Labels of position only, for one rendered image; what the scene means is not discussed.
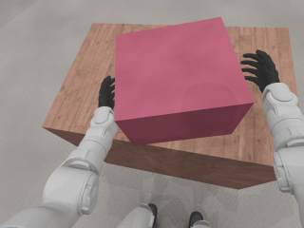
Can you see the left robot hand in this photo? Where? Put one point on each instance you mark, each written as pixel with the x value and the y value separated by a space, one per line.
pixel 105 95

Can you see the robot left upper arm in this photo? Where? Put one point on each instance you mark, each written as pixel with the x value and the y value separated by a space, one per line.
pixel 70 194

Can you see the carton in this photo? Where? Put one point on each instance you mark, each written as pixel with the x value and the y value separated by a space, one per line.
pixel 178 82

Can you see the left robot forearm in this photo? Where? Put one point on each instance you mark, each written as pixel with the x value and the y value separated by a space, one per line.
pixel 92 150

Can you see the left robot foot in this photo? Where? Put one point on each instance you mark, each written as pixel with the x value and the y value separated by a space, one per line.
pixel 154 210

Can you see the robot right upper arm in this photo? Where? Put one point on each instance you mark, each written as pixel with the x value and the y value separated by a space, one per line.
pixel 289 174

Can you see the right robot forearm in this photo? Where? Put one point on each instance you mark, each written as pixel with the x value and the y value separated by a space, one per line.
pixel 284 118

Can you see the right robot hand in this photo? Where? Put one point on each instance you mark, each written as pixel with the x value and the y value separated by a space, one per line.
pixel 265 69

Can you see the pedestal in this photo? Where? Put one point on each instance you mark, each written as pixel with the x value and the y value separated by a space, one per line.
pixel 239 160

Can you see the left robot shin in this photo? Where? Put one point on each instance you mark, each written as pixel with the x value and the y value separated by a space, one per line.
pixel 145 206

